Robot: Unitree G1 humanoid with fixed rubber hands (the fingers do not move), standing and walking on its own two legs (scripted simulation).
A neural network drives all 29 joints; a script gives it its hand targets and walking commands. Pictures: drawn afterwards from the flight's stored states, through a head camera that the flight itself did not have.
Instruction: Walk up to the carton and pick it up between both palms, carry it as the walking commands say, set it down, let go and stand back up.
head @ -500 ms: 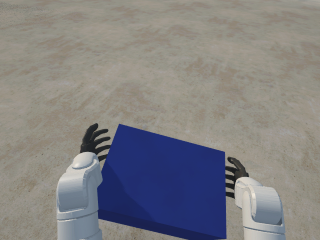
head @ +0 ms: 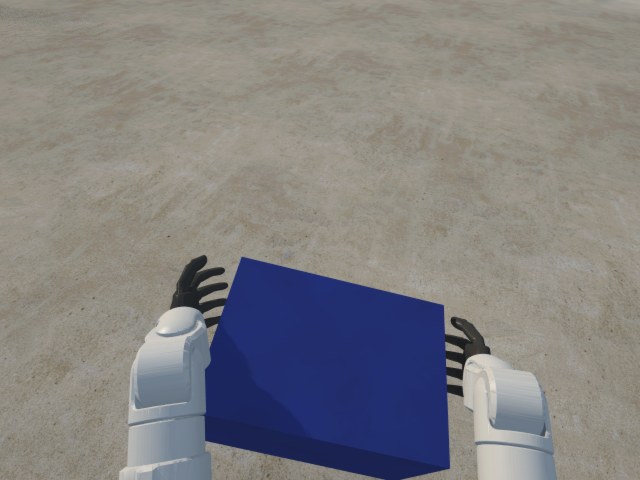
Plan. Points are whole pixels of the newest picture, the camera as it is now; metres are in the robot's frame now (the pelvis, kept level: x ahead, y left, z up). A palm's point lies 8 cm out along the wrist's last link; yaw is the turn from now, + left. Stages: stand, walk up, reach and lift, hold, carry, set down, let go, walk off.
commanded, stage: hold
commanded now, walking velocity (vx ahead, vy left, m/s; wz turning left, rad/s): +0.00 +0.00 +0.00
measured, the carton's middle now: (320, 373) +0.28 +0.01 -0.01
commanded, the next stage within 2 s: set down in 0.26 s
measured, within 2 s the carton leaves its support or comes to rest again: neither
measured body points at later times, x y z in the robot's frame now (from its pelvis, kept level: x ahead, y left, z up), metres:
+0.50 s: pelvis -0.01 +0.00 +0.01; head -0.04 +0.00 +0.46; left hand +0.31 +0.15 +0.03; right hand +0.27 -0.21 +0.04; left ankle +0.03 +0.11 -0.74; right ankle +0.00 -0.12 -0.74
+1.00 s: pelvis -0.01 +0.00 -0.01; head +0.07 +0.01 +0.43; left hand +0.34 +0.14 -0.05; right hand +0.29 -0.22 -0.04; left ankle +0.03 +0.11 -0.74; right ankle +0.00 -0.12 -0.74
